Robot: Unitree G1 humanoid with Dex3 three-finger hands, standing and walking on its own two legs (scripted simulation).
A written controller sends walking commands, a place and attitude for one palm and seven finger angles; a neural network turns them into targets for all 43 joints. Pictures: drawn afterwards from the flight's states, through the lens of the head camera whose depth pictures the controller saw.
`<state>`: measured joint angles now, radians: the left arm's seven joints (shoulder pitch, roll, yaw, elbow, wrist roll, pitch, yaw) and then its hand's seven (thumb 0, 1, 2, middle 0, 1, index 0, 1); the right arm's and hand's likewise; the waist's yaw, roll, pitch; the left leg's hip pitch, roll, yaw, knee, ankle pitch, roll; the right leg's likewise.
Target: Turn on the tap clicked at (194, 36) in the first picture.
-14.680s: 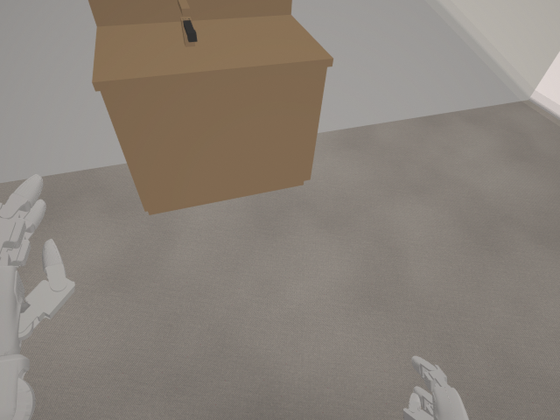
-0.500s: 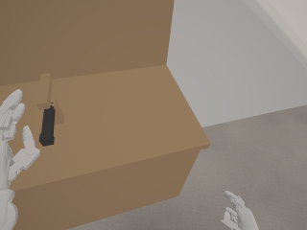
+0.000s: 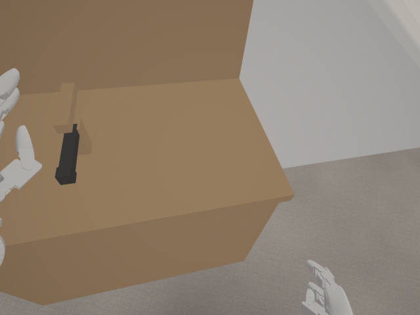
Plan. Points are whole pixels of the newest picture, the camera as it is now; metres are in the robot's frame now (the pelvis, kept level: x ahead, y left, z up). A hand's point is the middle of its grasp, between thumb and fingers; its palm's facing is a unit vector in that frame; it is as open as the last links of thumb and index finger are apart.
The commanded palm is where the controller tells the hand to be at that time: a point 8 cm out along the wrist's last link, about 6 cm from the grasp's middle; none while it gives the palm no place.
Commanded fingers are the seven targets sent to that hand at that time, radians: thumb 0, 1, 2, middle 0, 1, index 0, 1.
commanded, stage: come to a stop and stand still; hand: left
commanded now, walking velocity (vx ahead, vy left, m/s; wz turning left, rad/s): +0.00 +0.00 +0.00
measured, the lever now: (66, 175) +0.33 +0.33 +0.03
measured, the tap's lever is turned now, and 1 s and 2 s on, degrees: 0 0 0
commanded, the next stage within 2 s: look again from close up in 0.54 s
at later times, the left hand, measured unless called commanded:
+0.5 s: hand (23, 188) +0.23 +0.28 +0.17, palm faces +0.41 -0.82 -0.39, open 7.5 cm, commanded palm +0.16 +0.30 +0.18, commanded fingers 0.00 0.90 0.90 -0.20 -0.30 -0.20 -0.30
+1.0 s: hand (21, 218) +0.19 +0.27 +0.16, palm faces +0.39 -0.86 -0.34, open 7.5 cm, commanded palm +0.13 +0.30 +0.18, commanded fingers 0.00 0.90 0.90 -0.20 -0.30 -0.20 -0.30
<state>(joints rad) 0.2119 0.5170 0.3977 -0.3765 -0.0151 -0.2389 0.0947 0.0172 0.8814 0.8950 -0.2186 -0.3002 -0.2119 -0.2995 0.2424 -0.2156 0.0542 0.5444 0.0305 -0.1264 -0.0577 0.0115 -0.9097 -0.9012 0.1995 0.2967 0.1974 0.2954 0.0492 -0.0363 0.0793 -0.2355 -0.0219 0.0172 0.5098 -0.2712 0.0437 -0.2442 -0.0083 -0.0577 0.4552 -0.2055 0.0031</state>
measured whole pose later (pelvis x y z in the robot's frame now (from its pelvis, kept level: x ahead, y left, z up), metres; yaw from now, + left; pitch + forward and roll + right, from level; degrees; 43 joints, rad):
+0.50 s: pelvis +0.01 +0.02 -0.01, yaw +1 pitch +2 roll +0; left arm 0.37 0.46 0.39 -0.50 -0.08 -0.26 0.13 0.02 0.89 0.90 -0.21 -0.30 -0.21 -0.30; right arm 0.19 -0.23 0.01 0.59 0.01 -0.19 0.06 0.01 -0.91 -0.90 0.20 0.30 0.20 0.30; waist 0.07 -0.07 0.09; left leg -0.28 -0.07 0.01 0.54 -0.29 0.07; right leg -0.31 -0.06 -0.06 0.54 -0.26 0.03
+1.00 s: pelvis -0.02 +0.01 +0.00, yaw +3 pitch +0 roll -1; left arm 0.41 0.42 0.35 -0.43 -0.12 -0.26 0.10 0.02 0.89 0.90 -0.21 -0.30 -0.21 -0.30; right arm 0.22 -0.23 0.01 0.61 0.04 -0.18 0.03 0.01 -0.91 -0.90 0.20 0.30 0.20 0.30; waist 0.04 -0.03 0.08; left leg -0.28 -0.06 -0.01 0.50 -0.23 0.06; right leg -0.27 -0.04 -0.09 0.45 -0.18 0.02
